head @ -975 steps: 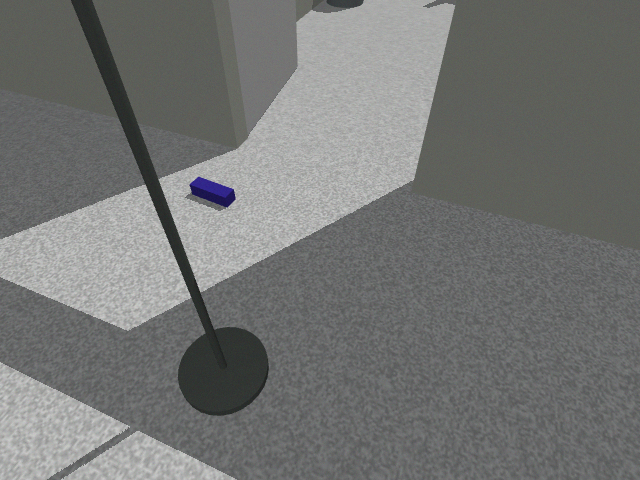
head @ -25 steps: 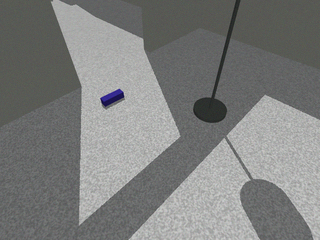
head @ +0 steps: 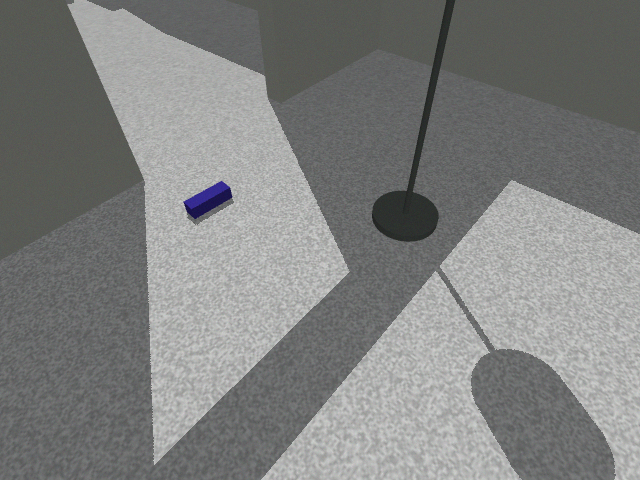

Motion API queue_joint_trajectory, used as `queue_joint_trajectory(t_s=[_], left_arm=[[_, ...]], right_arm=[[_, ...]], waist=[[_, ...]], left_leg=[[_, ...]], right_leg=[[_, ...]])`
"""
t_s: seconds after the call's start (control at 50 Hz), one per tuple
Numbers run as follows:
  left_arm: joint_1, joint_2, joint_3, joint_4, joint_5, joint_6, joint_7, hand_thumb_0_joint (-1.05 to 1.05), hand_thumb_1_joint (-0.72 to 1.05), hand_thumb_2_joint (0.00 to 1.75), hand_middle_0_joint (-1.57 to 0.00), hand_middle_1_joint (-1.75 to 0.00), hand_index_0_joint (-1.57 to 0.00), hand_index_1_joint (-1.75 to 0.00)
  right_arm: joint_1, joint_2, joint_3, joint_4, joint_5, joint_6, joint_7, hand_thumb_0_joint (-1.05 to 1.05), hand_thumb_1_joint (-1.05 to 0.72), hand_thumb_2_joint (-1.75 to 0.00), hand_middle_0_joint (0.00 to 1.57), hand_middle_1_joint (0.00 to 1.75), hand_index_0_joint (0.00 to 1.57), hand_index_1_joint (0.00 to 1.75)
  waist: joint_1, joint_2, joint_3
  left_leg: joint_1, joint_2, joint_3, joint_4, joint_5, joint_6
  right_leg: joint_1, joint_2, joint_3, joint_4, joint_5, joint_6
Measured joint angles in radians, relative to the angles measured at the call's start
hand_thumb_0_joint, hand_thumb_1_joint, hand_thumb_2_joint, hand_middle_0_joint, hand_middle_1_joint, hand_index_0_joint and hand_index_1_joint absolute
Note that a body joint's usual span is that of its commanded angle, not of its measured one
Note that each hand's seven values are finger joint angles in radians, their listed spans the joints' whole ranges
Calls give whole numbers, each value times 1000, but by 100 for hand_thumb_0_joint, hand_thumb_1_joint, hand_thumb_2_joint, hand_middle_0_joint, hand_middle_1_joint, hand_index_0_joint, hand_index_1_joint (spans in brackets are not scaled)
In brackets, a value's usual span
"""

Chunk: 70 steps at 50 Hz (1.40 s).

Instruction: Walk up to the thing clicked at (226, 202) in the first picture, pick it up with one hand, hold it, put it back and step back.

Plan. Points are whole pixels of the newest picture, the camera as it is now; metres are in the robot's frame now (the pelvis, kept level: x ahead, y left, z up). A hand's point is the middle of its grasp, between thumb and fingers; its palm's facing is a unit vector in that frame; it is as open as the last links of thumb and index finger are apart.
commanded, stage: walk up
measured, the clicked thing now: (208, 199) +1.43 +0.48 -0.74
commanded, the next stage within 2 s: stand in 0.02 s
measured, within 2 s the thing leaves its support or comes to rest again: neither
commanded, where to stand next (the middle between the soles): +0.07 +0.00 m, yaw +5 degrees
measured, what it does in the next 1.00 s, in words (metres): stands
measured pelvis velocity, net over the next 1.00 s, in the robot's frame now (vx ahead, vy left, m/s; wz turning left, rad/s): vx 0.00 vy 0.01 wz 0.05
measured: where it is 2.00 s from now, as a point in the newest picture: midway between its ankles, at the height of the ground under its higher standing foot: outside the picture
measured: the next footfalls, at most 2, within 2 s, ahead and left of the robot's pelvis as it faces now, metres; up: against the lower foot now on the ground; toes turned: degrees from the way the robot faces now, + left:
none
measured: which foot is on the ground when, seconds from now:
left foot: down 0.00-1.00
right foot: down 0.00-1.00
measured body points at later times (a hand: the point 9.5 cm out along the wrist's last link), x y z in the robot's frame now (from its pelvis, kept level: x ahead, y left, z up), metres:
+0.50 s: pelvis -0.01 +0.00 +0.01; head +0.01 +0.00 +0.46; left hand +0.07 +0.31 -0.12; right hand +0.08 -0.30 -0.13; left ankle -0.01 +0.14 -0.74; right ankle +0.02 -0.13 -0.74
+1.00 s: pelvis +0.00 +0.01 +0.01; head +0.00 +0.01 +0.46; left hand +0.06 +0.31 -0.13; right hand +0.09 -0.29 -0.13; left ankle -0.01 +0.14 -0.74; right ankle +0.02 -0.13 -0.74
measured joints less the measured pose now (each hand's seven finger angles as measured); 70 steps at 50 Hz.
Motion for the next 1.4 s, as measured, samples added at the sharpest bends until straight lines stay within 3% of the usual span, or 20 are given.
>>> queue_joint_trajectory(t_s=[0.2, 0.74, 1.4], left_arm=[[-14, 1, 3, 9, 1, 4, -6, 0, 90, 90, -21, -30, -20, -30], [59, 9, -3, 11, 7, 7, -8, 1, 90, 90, -21, -30, -20, -30], [63, 13, -14, -8, 6, 8, -8, 1, 90, 90, -21, -30, -20, -30]], right_arm=[[18, 12, -2, 22, -4, 7, -7, 1, -90, -90, 21, 30, 20, 30], [43, 25, -9, 27, -10, 10, 2, 1, -90, -90, 21, 30, 20, 30], [52, 20, 1, 22, -6, 11, 0, 1, -90, -90, 21, 30, 20, 30]], waist=[[-17, -10, 3], [3, -8, -5], [3, -8, -4]], left_leg=[[31, -12, -20, -71, 43, 1], [19, -25, -45, -90, 66, 8], [33, -26, -51, -94, 57, 8]], right_leg=[[43, -15, -21, -76, 36, 5], [50, -30, -45, -111, 57, 12], [68, -32, -52, -118, 47, 11]])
